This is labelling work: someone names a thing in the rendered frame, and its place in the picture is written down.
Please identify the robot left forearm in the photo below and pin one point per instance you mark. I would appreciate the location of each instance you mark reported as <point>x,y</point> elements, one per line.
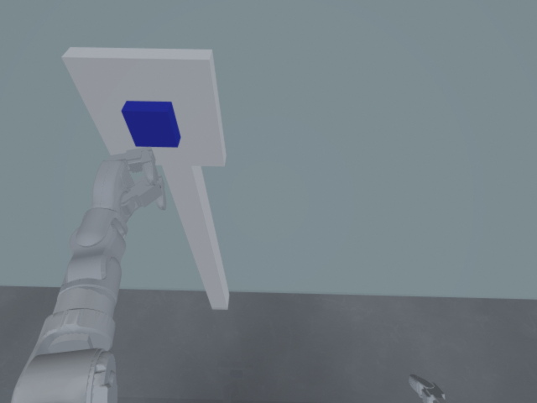
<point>83,314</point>

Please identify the robot left upper arm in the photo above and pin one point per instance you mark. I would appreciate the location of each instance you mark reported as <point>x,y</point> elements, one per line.
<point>81,376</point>

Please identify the button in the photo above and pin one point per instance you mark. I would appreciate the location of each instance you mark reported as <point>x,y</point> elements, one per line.
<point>152,124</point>

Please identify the robot left hand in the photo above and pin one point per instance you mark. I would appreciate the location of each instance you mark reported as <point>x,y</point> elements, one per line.
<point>114,188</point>

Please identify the robot right hand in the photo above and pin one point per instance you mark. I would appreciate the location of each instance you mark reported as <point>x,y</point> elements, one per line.
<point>430,393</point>

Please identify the panel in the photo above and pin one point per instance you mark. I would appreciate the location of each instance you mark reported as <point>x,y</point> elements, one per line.
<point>108,77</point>

